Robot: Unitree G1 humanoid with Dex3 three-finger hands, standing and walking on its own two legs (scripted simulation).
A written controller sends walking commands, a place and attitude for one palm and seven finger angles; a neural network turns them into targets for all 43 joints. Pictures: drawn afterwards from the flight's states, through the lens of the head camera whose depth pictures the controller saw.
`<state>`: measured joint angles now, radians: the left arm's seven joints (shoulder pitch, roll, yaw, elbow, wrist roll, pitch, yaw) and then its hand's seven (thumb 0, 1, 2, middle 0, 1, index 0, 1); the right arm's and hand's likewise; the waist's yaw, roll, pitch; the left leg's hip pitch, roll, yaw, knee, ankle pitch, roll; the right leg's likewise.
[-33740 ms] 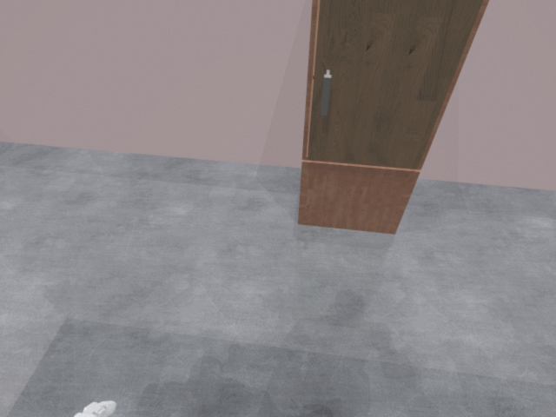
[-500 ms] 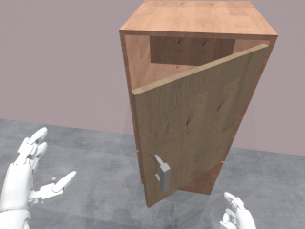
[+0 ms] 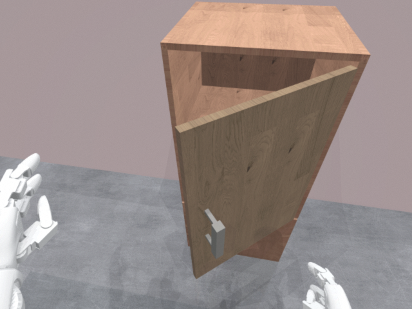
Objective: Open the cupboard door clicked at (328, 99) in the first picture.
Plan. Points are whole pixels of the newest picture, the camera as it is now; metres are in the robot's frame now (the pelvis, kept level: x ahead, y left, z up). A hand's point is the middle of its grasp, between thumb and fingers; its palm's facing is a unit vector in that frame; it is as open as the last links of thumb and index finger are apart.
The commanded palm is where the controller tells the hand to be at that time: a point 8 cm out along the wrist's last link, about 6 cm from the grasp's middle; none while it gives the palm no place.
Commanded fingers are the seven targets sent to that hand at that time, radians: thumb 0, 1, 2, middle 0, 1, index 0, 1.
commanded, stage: draw the hand back to the body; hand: left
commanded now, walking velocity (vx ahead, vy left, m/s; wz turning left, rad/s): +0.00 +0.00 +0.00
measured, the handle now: (213, 233) +0.31 +0.03 -0.06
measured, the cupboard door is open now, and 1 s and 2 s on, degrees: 41 41 41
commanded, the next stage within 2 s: step back with the hand held close in 0.08 s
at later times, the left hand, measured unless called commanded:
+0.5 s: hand (59, 229) +0.18 +0.24 +0.15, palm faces +0.36 -0.80 -0.49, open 7.4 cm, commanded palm +0.12 +0.29 +0.17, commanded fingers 0.00 0.90 0.90 -0.20 -0.30 -0.20 -0.30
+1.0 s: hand out of the picture +0.10 +0.29 +0.16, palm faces +0.45 -0.74 -0.50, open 7.4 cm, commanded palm +0.03 +0.32 +0.17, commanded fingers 0.00 0.90 0.90 -0.20 -0.30 -0.20 -0.30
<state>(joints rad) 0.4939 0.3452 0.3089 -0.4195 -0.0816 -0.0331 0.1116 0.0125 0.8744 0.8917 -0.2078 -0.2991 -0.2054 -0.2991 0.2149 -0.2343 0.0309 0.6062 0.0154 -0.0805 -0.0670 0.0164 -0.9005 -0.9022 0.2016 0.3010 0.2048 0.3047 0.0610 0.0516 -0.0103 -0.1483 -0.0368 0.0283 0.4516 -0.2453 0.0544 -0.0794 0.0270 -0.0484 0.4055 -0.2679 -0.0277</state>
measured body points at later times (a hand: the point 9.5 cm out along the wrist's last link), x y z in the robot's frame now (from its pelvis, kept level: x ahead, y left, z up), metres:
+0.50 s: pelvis -0.02 -0.01 +0.00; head -0.01 -0.03 +0.45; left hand +0.15 +0.28 +0.18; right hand +0.16 -0.26 -0.09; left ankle +0.00 +0.08 -0.74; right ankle -0.03 -0.10 -0.74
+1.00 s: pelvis -0.09 +0.01 -0.01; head -0.07 +0.03 +0.44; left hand +0.07 +0.33 +0.19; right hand +0.08 -0.22 -0.09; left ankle +0.00 +0.08 -0.74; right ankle -0.09 -0.11 -0.73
